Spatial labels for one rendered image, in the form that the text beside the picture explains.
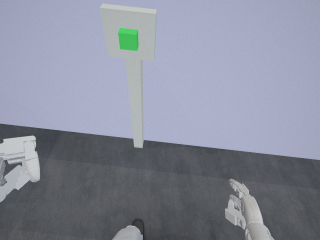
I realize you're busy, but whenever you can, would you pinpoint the button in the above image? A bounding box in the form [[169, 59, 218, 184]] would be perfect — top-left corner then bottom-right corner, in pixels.
[[118, 28, 139, 51]]

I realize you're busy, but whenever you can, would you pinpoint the robot right forearm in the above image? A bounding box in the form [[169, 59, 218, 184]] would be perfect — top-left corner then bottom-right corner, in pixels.
[[244, 222, 274, 240]]

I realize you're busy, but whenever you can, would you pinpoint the left robot hand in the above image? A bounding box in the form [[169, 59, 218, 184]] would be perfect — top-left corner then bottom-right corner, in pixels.
[[0, 135, 40, 202]]

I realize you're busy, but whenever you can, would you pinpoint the robot left thigh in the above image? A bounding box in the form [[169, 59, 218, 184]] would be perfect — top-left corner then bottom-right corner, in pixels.
[[112, 228, 143, 240]]

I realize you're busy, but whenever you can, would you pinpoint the robot left foot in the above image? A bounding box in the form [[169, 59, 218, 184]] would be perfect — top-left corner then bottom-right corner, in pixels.
[[132, 218, 145, 240]]

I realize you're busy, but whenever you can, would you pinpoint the right robot hand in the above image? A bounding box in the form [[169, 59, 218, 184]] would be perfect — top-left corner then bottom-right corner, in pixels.
[[225, 179, 264, 230]]

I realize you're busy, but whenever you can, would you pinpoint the panel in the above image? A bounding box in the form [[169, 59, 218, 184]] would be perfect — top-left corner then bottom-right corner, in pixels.
[[100, 3, 157, 148]]

